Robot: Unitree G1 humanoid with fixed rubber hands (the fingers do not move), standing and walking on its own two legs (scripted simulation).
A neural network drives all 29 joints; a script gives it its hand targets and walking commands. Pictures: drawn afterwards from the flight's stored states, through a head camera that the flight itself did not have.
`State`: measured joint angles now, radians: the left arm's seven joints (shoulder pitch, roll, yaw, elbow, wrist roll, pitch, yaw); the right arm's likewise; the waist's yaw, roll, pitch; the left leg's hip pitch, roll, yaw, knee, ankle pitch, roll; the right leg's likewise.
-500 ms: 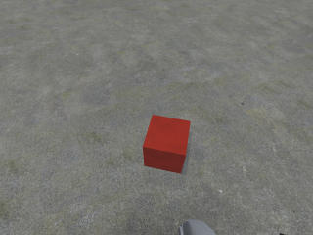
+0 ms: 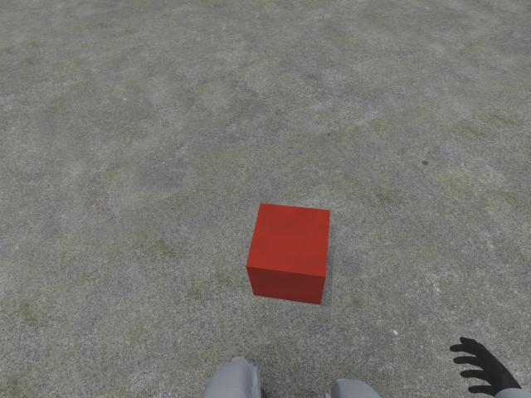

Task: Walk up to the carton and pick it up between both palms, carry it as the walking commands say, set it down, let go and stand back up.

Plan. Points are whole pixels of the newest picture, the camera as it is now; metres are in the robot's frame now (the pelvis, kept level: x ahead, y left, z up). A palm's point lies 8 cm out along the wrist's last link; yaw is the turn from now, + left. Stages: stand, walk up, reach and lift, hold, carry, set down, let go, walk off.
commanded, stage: walk up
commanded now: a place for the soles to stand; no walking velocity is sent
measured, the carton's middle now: (290, 254) +0.64 -0.03 -0.60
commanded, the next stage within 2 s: none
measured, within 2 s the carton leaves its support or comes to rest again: neither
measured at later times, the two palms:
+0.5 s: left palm (98, 392) +0.16 +0.30 -0.10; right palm (511, 394) +0.13 -0.31 -0.09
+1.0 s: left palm (110, 373) +0.18 +0.29 -0.09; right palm (503, 358) +0.18 -0.32 -0.09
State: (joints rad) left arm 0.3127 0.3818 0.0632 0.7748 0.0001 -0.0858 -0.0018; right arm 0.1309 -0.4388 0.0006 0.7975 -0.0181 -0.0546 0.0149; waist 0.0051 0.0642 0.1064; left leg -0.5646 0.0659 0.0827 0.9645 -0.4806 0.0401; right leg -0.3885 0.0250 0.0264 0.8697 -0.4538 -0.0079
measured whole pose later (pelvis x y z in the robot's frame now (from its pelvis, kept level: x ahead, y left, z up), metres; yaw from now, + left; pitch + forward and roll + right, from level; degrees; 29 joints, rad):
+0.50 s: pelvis +0.07 +0.00 +0.00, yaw -4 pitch -2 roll -1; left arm 0.31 0.38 0.06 0.77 0.00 -0.09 0.01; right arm 0.22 -0.40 0.00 0.85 -0.02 -0.01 0.02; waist 0.01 0.01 0.12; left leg -0.42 0.09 0.11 0.92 -0.50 0.03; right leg -0.40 0.03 0.04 0.86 -0.41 0.00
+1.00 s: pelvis +0.08 -0.01 +0.00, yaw -5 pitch -3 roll -1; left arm 0.30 0.38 0.04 0.77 0.00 -0.06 0.03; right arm 0.14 -0.39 0.00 0.85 -0.02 -0.04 0.02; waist 0.01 0.02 0.11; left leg -0.37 0.10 0.11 0.91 -0.48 0.01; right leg -0.39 0.03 0.05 0.91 -0.55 -0.02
